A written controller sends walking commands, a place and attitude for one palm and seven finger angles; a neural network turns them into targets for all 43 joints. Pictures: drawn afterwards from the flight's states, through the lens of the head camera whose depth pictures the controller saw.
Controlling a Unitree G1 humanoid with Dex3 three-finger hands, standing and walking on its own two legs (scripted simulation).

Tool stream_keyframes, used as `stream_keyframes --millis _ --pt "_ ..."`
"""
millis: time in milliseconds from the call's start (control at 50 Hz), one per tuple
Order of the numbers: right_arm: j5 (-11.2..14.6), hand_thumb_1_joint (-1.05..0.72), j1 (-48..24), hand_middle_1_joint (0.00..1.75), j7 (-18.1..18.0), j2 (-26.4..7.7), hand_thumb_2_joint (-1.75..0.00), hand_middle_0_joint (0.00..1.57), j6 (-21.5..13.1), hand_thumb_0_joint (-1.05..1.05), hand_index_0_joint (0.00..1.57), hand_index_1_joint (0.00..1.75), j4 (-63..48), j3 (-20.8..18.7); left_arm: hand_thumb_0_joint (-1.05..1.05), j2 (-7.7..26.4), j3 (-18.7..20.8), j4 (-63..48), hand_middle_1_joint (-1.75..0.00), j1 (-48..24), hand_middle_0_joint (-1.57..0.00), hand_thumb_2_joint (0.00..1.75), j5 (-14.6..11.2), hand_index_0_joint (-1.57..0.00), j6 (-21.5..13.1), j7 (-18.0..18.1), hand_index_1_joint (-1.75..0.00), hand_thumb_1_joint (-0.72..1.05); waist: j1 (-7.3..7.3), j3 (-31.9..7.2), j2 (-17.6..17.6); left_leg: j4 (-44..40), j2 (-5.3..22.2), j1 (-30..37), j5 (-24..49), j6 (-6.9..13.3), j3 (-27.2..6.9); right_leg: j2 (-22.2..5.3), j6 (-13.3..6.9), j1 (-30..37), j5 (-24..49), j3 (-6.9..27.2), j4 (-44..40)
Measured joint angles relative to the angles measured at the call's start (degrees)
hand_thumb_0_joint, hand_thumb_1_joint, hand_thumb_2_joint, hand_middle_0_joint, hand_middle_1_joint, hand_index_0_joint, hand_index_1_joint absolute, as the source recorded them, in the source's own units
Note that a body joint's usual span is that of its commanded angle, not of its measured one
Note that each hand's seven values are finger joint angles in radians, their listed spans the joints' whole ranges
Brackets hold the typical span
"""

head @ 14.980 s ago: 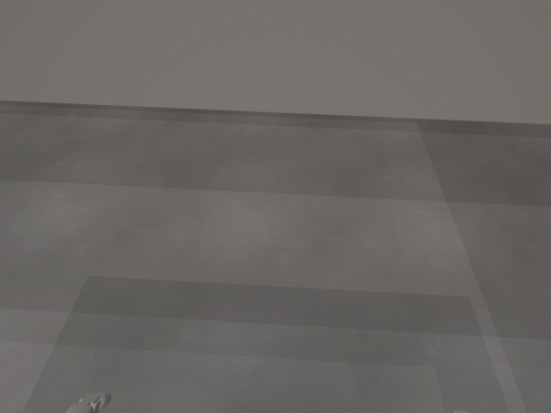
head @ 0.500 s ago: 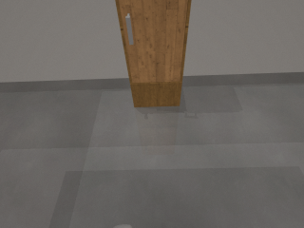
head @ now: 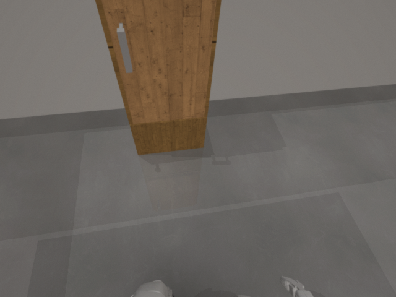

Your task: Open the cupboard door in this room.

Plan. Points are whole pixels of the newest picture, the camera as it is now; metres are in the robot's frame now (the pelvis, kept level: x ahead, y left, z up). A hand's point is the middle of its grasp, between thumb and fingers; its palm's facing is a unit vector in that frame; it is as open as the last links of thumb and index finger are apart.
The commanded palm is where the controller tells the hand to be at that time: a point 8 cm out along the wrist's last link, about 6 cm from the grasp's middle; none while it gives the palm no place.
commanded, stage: turn to face it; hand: left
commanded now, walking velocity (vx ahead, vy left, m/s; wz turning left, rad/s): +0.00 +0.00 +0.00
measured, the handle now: (125, 48) +0.84 +0.36 -0.02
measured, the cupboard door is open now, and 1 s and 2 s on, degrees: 0 0 0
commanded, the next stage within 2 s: take the last steps up to it in 0.66 s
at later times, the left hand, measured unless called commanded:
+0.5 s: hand (141, 261) +0.19 +0.15 -0.14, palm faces +0.07 -0.98 -0.18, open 7.4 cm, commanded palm none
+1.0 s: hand out of the picture +0.07 +0.20 -0.15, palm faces +0.23 -0.95 -0.23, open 7.4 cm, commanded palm none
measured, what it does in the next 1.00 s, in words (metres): steps on the spot: right foot, then left foot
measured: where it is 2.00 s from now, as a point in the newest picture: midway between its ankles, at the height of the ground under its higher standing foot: (191, 254)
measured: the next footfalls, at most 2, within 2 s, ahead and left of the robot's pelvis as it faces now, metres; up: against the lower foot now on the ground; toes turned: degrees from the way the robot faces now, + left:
right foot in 0.28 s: +0.17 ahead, -0.13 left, +0.00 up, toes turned -6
left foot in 0.62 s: +0.11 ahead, +0.13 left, +0.00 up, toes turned +16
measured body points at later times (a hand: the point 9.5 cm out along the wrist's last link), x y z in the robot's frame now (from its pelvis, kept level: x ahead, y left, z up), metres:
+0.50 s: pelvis +0.09 -0.01 +0.01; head +0.12 -0.02 +0.46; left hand +0.19 +0.20 -0.13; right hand +0.09 -0.23 -0.16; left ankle +0.04 +0.11 -0.68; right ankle +0.13 -0.13 -0.72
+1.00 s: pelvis +0.09 +0.01 +0.02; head +0.10 +0.00 +0.47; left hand +0.06 +0.25 -0.13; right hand +0.18 -0.21 -0.14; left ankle +0.07 +0.11 -0.72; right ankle +0.11 -0.12 -0.70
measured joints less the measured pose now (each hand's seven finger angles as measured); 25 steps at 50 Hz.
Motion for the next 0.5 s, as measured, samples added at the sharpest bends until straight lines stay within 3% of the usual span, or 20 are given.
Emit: stream_keyframes --millis 60,140,200,280,360,440,500 --pt "0.5 -0.93 3.2 0.30 -1.3 -0.2 -0.90 0.20 -0.4 -0.01 0.21 0.30 0.8 -1.2 0.00 2.1 1.1 -3.2 -0.30 -4.4 -0.20 0.90 0.4 -0.19 0.8 -0.4 -0.30 0.91 -1.24 0.2 -0.1 -4.1 0.0 3.8 0.5 0.0 1.7 -1.9 1.0 -7.9 4.0 -1.8 2.5" --pt "0.2 -0.94 7.5 0.30 -1.5 -2.5 -0.90 0.20 0.4 -0.02 0.20 0.30 3.3 -1.6 0.00 3.9 1.8 -6.7 -0.30 -10.2 -0.19 0.90 0.5 -0.19 1.1 0.0 -0.30 0.91 -3.17 -0.8 0.1 -8.2 -0.8 7.3 0.8 0.2 2.5 -3.7 2.0 -11.7 9.6 -2.6 -7.5" --pt "0.1 -0.93 10.8 0.30 -1.3 -3.3 -0.90 0.20 1.4 -0.02 0.20 0.30 5.6 -1.5 0.00 4.1 1.1 -7.9 -0.30 -13.8 -0.19 0.90 0.6 -0.19 0.8 0.4 -0.30 0.91 -4.68 -1.6 0.7 -9.2 -1.4 9.1 0.1 -0.3 1.8 -4.0 2.3 -8.9 12.4 -2.7 -19.3" --pt "0.2 -0.92 14.9 0.30 -0.9 -2.7 -0.90 0.20 2.9 -0.01 0.20 0.30 8.2 -1.2 0.00 3.4 -0.6 -8.2 -0.30 -16.4 -0.19 0.90 0.5 -0.19 0.0 0.6 -0.30 0.91 -6.15 -2.8 0.7 -6.6 -2.1 10.4 -2.9 -1.6 0.4 -3.7 2.8 -0.5 17.6 -4.1 -35.3" --pt "0.9 -0.91 15.7 0.30 -0.6 -2.0 -0.90 0.20 5.3 0.00 0.20 0.30 9.4 -0.9 0.00 0.4 -2.2 -7.3 -0.30 -16.7 -0.19 0.90 0.3 -0.19 -0.9 0.8 -0.30 0.91 -7.32 -3.4 3.3 1.5 -1.5 8.2 -11.5 -3.4 -3.4 -3.2 0.2 2.3 14.2 -6.8 -36.3" --pt "1.2 -0.91 14.2 0.30 -0.3 -0.6 -0.90 0.20 6.5 0.00 0.20 0.30 8.4 -0.8 0.00 -1.9 -3.1 -7.1 -0.30 -15.4 -0.20 0.90 0.3 -0.20 -0.2 1.0 -0.30 0.90 -6.69 -3.1 3.1 14.3 -2.5 3.0 -14.5 -4.0 -7.0 -4.4 -0.1 4.0 14.5 -8.5 -37.9" --pt "1.3 -0.91 12.3 0.30 0.0 -0.1 -0.90 0.20 6.7 0.00 0.20 0.30 7.0 -1.0 -0.01 -2.8 -2.6 -6.9 -0.30 -13.7 -0.20 0.90 0.2 -0.20 0.3 1.2 -0.30 0.90 -5.83 -2.8 2.9 16.6 -2.1 1.1 -13.3 -4.5 -7.6 -5.1 0.5 4.6 14.7 -9.8 -38.6"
